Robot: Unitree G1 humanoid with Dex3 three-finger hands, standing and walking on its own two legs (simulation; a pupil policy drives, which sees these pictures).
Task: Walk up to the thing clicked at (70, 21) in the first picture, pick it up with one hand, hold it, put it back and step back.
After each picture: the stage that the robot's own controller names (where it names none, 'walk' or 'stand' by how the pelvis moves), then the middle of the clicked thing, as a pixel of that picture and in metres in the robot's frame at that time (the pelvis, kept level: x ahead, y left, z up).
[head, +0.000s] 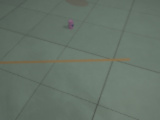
stand; (70, 24) +1.83 +0.14 -0.72
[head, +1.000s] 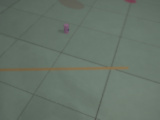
walk; (66, 28) +1.69 +0.11 -0.72
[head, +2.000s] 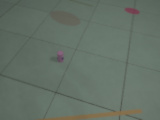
walk; (60, 56) +1.14 +0.15 -0.71
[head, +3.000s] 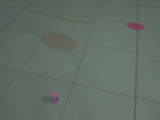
walk; (54, 97) +0.71 +0.22 -0.70
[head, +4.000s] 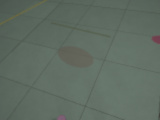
walk; out of the picture +0.51 +0.24 -0.70
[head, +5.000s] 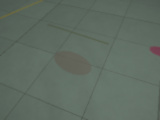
stand; out of the picture +0.43 +0.18 -0.71
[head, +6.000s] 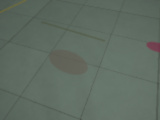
stand; out of the picture +0.37 +0.19 -0.72
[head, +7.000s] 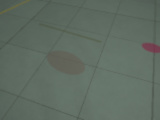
stand; out of the picture +0.40 +0.20 -0.72
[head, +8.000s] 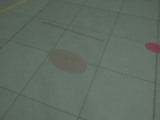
stand; out of the picture +0.39 +0.20 -0.73
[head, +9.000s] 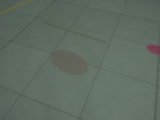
stand; out of the picture +0.39 +0.19 -0.73
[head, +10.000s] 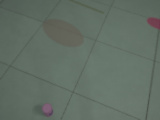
go down; (47, 110) +0.42 +0.19 -0.65
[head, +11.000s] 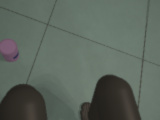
go down; (9, 51) +0.48 +0.23 -0.29
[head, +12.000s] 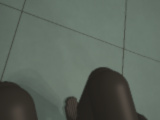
close in; out of the picture +0.48 +0.25 -0.25
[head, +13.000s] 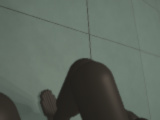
close; out of the picture +0.46 +0.28 -0.23
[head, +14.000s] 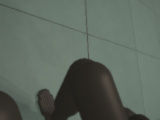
lift; out of the picture +0.45 +0.28 -0.24
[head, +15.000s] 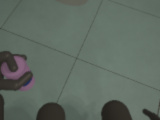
lift; (20, 74) +0.36 +0.21 -0.03
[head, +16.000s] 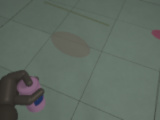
hold; (32, 95) +0.32 +0.18 -0.01
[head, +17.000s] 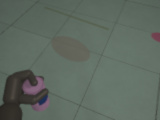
hold; (37, 94) +0.33 +0.16 -0.01
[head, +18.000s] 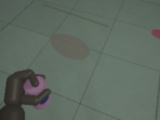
hold; (38, 93) +0.33 +0.16 -0.01
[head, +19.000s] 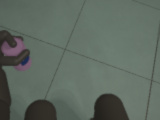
crouch; (18, 55) +0.45 +0.19 -0.09
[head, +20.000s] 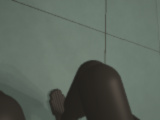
lower; out of the picture +0.45 +0.29 -0.24
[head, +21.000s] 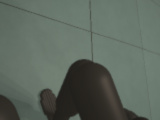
lower; out of the picture +0.45 +0.30 -0.24
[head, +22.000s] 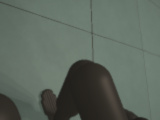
lower; out of the picture +0.45 +0.30 -0.24
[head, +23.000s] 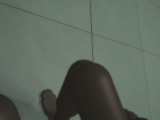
lower; out of the picture +0.45 +0.30 -0.24
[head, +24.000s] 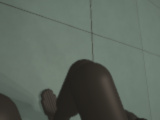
loosen; out of the picture +0.45 +0.29 -0.24
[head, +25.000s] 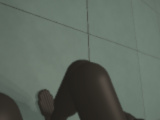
withdraw; out of the picture +0.45 +0.28 -0.25
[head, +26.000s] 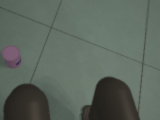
walk; (12, 57) +0.46 +0.24 -0.29
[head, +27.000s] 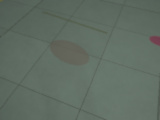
stand; out of the picture +0.39 +0.17 -0.65
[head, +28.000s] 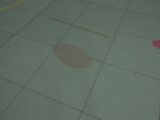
stand; out of the picture +0.41 +0.19 -0.67
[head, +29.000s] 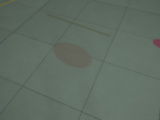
stand; out of the picture +0.39 +0.18 -0.67
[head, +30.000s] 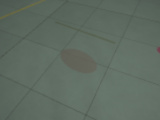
walk; out of the picture +0.42 +0.18 -0.72
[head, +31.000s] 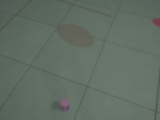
walk; (64, 105) +0.51 +0.13 -0.70
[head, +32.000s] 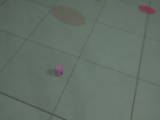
walk; (59, 70) +0.80 +0.14 -0.69
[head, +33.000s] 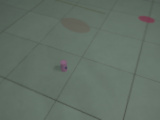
stand; (63, 65) +1.06 +0.20 -0.70
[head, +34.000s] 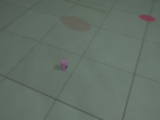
stand; (64, 65) +1.06 +0.18 -0.73
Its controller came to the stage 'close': yes
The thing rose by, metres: 0.70
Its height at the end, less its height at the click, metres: +0.00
